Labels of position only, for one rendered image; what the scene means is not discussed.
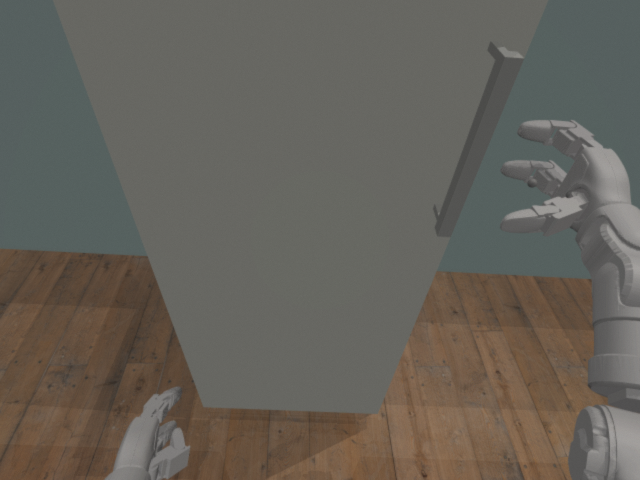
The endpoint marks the left robot hand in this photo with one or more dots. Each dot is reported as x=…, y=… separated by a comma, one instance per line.
x=144, y=439

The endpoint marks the robot right forearm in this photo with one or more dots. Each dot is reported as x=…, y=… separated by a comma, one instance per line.
x=610, y=243

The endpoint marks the robot right upper arm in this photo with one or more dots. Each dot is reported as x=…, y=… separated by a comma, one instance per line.
x=606, y=444

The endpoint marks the fridge door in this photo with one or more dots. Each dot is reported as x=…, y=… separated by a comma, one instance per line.
x=281, y=160

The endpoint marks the handle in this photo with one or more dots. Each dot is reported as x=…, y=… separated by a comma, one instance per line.
x=501, y=80

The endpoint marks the right robot hand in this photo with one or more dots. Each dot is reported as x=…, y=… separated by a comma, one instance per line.
x=597, y=176

